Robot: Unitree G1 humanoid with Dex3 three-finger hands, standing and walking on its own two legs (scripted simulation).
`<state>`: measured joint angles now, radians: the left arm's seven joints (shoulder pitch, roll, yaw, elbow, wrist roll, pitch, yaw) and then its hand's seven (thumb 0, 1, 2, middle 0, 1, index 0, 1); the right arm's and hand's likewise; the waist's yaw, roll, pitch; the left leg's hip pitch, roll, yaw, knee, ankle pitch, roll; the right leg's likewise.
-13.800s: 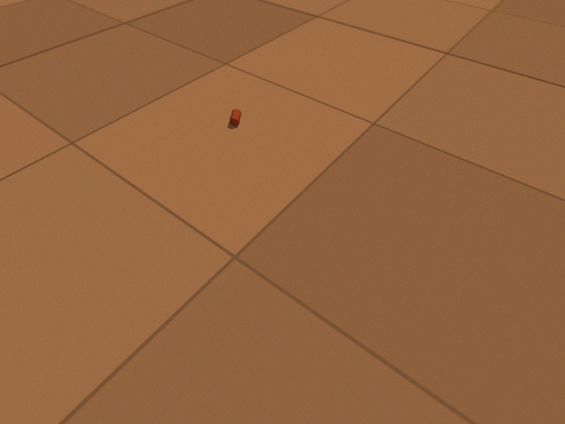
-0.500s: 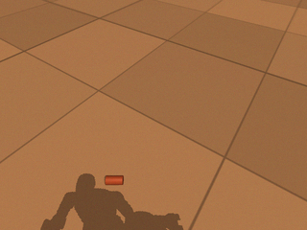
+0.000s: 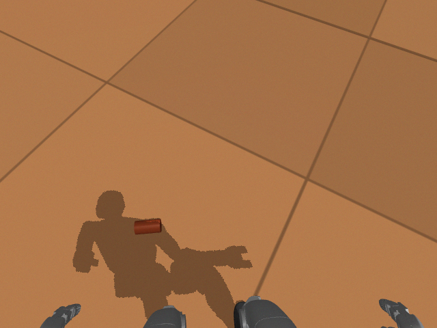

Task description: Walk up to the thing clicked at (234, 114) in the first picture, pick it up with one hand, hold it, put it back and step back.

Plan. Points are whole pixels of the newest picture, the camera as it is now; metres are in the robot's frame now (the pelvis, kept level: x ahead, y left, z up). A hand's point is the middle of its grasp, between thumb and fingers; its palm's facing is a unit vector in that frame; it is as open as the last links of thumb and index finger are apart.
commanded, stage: walk up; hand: left
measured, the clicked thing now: (148, 226) +0.50 +0.27 -0.72
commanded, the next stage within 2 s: stand in 0.66 s
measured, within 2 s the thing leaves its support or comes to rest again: neither
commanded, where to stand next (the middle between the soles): +0.12 -0.02 m, yaw +5 degrees
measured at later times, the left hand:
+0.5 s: hand out of the picture +0.04 +0.25 -0.15, palm faces -0.01 -0.95 -0.31, open 7.4 cm
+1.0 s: hand out of the picture +0.00 +0.22 -0.13, palm faces -0.04 -0.95 -0.32, open 7.4 cm
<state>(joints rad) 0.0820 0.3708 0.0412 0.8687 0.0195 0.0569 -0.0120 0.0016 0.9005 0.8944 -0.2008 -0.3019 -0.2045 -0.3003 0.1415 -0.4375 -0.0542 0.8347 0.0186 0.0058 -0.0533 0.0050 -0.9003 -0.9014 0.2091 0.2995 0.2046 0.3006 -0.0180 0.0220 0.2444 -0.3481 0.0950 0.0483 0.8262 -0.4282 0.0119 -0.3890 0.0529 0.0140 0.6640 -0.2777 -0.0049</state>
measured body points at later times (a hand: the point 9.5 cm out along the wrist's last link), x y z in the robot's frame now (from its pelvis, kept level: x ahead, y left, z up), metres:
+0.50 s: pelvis -0.07 -0.01 +0.01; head -0.01 +0.03 +0.46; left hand +0.04 +0.30 -0.13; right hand +0.02 -0.34 -0.08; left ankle -0.03 +0.08 -0.71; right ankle -0.10 -0.17 -0.64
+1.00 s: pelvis -0.09 -0.02 +0.02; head -0.09 -0.01 +0.47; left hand +0.00 +0.27 -0.11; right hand -0.02 -0.31 -0.10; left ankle -0.02 +0.09 -0.71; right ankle -0.11 -0.16 -0.71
